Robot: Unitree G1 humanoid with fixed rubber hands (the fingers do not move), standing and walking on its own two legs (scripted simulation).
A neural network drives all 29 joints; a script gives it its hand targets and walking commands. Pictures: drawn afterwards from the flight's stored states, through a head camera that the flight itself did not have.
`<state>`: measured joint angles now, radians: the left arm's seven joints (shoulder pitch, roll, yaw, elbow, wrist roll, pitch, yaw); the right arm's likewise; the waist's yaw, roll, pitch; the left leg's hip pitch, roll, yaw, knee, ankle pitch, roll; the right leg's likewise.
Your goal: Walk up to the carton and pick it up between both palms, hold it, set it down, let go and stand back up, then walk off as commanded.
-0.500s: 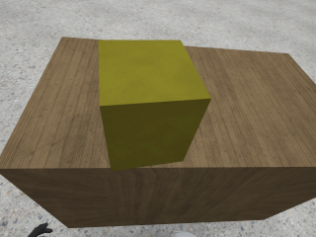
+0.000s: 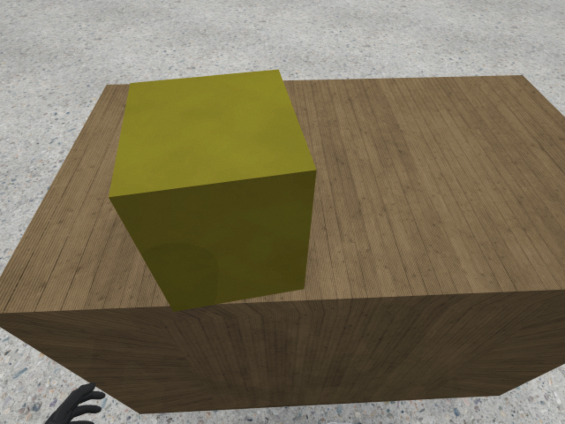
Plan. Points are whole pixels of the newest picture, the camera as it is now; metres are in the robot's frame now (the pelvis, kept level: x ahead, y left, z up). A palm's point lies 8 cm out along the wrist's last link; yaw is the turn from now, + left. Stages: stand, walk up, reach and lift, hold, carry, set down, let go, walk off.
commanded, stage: walk up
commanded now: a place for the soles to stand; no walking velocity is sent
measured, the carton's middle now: (224, 194) +0.41 +0.09 +0.11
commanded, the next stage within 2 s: reach and lift in 0.82 s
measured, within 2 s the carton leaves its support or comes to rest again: neither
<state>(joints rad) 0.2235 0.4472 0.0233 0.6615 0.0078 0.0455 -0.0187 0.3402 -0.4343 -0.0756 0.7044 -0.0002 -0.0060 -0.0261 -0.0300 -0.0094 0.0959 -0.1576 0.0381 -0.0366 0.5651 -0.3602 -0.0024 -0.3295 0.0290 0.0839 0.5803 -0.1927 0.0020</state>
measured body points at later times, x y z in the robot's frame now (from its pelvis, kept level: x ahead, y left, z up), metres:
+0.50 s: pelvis +0.00 +0.00 +0.00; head +0.01 -0.01 +0.45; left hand +0.14 +0.32 -0.07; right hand +0.07 -0.33 -0.09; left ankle -0.02 +0.16 -0.73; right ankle +0.08 -0.11 -0.73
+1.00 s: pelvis +0.00 +0.00 +0.00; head +0.03 -0.03 +0.45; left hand +0.13 +0.32 -0.08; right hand +0.11 -0.32 -0.11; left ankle -0.03 +0.17 -0.73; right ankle +0.03 -0.11 -0.73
